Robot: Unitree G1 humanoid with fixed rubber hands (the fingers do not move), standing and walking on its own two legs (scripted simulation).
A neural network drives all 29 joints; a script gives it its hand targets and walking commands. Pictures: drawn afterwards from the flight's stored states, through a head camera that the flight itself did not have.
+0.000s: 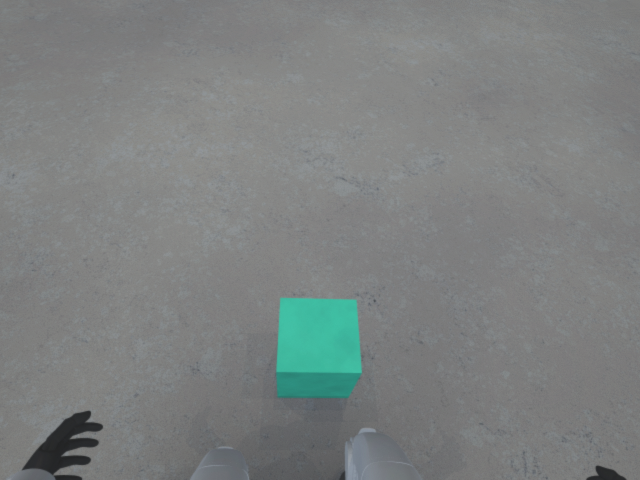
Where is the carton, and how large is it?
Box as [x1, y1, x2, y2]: [276, 298, 361, 397]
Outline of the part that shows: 280,298 276,368 278,397 348,397 361,373 356,300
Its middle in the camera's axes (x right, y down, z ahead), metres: -0.01 +0.32 +1.10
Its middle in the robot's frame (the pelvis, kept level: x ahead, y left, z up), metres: +0.48 -0.02 -0.61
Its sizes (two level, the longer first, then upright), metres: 0.210 0.200 0.250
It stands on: the floor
